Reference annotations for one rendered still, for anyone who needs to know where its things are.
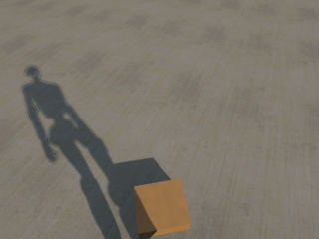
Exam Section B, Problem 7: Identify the carton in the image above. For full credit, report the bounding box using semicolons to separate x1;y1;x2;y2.
134;178;192;239

